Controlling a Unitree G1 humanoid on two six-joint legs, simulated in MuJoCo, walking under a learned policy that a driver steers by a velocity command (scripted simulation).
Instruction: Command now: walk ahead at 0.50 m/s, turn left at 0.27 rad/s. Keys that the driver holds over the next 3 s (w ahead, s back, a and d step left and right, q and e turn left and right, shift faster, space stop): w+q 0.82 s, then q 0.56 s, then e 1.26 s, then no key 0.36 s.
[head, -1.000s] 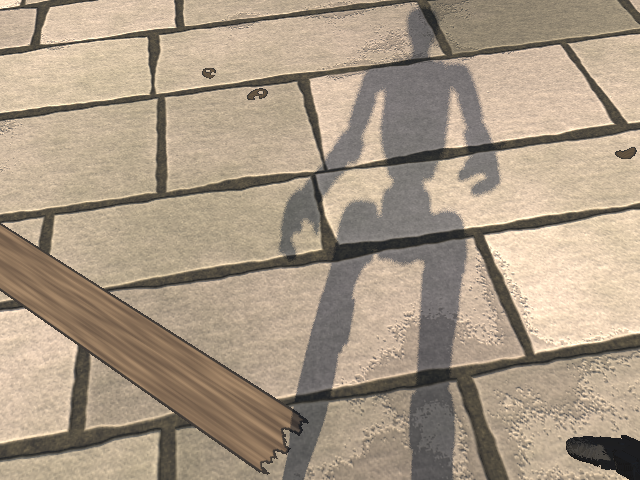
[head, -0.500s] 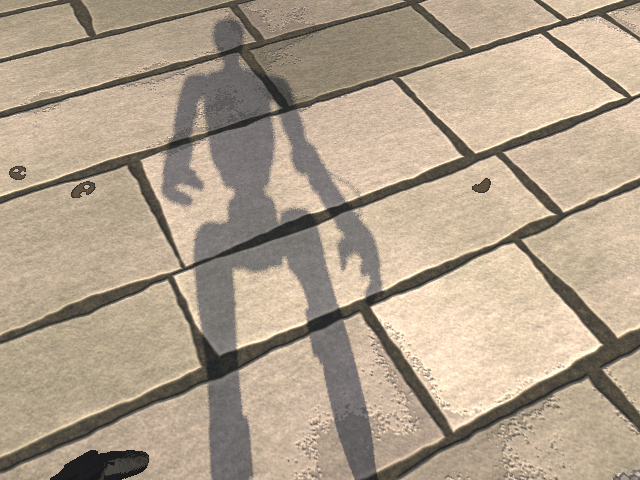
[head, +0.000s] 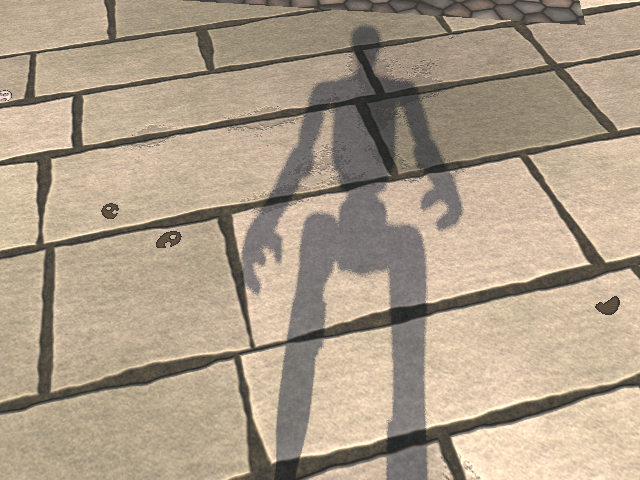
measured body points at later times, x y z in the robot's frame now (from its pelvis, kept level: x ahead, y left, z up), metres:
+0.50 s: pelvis +0.29 +0.06 +0.00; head +0.32 +0.08 +0.45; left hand +0.44 +0.35 -0.08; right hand +0.41 -0.21 -0.11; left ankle +0.22 +0.13 -0.74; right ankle +0.51 -0.07 -0.69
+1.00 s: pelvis +0.54 +0.11 +0.00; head +0.57 +0.13 +0.44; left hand +0.41 +0.37 -0.13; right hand +0.85 +0.01 -0.08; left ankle +0.61 +0.31 -0.70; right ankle +0.53 -0.03 -0.74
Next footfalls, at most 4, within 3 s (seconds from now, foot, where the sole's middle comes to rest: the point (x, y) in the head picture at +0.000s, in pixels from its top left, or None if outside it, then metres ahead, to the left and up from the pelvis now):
0.14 left None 0.26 0.14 -0.78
0.62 right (370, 444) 0.56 -0.02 -0.78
1.10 left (218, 396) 0.65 0.32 -0.78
1.50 right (302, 340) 0.80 0.15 -0.78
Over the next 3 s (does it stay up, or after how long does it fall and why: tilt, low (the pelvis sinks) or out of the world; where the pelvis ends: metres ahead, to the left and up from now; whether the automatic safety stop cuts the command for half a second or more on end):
stays up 0.71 0.16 -0.01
